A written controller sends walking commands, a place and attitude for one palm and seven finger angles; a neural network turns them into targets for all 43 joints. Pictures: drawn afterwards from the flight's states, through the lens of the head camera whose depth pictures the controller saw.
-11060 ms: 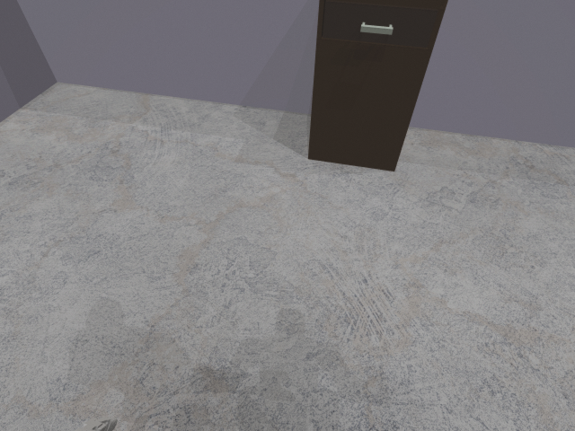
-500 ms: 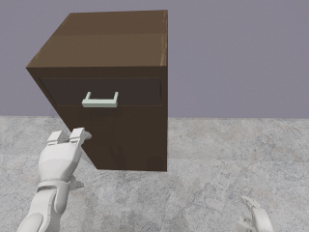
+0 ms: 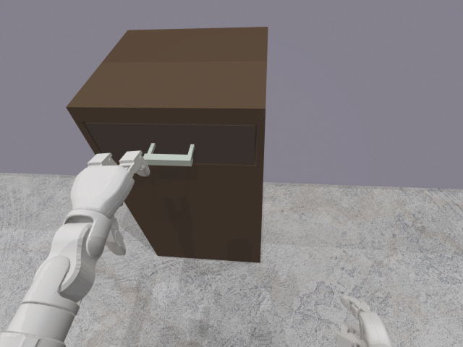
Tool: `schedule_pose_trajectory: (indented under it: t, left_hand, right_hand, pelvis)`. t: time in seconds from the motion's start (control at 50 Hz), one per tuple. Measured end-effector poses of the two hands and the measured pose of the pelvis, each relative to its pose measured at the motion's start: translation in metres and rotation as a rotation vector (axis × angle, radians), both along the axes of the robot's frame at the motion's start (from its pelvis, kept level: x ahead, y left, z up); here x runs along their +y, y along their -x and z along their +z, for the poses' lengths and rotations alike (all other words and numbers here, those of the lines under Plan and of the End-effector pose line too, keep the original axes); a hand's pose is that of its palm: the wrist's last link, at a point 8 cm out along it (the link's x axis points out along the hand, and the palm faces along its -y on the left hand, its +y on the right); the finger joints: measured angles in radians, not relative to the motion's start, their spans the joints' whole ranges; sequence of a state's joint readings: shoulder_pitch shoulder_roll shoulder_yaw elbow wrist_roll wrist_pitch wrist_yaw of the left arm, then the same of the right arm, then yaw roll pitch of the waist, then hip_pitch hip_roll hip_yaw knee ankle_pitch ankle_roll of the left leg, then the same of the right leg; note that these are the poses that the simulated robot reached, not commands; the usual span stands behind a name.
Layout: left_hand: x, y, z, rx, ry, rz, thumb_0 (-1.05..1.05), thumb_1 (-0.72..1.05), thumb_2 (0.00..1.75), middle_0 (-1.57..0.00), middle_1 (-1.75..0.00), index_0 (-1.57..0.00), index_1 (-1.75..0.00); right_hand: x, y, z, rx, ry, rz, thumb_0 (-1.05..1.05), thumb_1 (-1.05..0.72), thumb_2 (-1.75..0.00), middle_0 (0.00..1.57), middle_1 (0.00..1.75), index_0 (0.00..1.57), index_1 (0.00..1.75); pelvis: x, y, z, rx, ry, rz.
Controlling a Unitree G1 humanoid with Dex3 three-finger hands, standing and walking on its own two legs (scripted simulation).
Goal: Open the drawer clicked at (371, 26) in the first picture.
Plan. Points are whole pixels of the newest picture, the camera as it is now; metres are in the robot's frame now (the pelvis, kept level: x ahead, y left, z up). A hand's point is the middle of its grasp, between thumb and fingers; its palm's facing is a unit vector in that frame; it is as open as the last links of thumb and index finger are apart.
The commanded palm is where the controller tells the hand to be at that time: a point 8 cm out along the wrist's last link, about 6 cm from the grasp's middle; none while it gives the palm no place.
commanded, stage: raise the hand with hooked fingers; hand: left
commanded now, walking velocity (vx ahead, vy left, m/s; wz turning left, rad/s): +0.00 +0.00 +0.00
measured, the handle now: (170, 153) +0.55 +0.25 -0.03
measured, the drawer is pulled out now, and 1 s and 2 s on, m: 0.00 0.00 0.00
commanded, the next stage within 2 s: move the hooked fingers above the handle in 0.28 s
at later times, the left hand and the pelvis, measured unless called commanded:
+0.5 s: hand (133, 207) +0.31 +0.22 +0.07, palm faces +0.02 -0.07 -1.00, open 13.9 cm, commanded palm +0.30 +0.23 +0.13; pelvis +0.00 -0.02 +0.00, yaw +0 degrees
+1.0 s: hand (149, 183) +0.39 +0.22 +0.05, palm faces -0.03 -0.04 -1.00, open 13.9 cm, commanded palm +0.37 +0.23 +0.11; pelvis +0.00 -0.01 -0.01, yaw +0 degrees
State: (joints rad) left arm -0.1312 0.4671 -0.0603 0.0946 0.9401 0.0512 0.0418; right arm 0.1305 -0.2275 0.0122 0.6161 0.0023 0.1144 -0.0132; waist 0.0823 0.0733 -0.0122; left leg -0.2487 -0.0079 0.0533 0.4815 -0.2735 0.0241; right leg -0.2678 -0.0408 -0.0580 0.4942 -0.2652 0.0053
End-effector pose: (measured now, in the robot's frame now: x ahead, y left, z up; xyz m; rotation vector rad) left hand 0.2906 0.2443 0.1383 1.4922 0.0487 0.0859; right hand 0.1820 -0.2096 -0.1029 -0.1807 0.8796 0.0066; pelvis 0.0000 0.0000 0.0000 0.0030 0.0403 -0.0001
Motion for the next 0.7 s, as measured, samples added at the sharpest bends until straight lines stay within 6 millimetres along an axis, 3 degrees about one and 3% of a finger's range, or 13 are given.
schedule_pose_trajectory:
  t: [0.22,0.46,0.58,0.7]
  left_hand:
    - [-0.013,0.008,-0.012,-0.008,0.011,-0.056,0.0,-0.49,0.3,-0.32,-1.2,-0.32,-1.2]
    - [-0.02,0.003,-0.007,-0.008,-0.002,-0.004,0.0,-0.49,0.3,-0.32,-1.2,-0.31,-1.2]
    - [-0.021,-0.009,-0.016,0.034,-0.015,-0.013,0.0,-0.5,0.3,-0.32,-1.2,-0.31,-1.2]
    - [-0.018,-0.025,-0.015,0.023,-0.02,-0.026,0.0,-0.49,0.3,-0.32,-1.2,-0.32,-1.2]
  right_hand:
    - [-0.029,0.02,-0.007,0.061,0.046,-0.043,0.01,-0.9,-0.9,0.2,0.3,0.2,0.3]
    - [-0.028,0.0,-0.002,-0.001,0.013,-0.04,0.01,-0.9,-0.9,0.19,0.3,0.2,0.3]
    - [-0.029,-0.006,0.0,-0.02,0.021,-0.03,0.01,-0.9,-0.9,0.2,0.3,0.2,0.3]
    - [-0.037,0.003,-0.003,-0.001,0.038,-0.054,0.01,-0.9,-0.9,0.2,0.3,0.2,0.3]
  pelvis:
    - [-0.005,0.0,0.0,0.018,-0.003,-0.004]
    - [-0.014,-0.001,0.0,0.014,-0.009,-0.002]
    - [-0.019,0.001,-0.001,0.021,-0.01,0.005]
    - [-0.022,0.0,-0.003,0.039,-0.009,0.005]
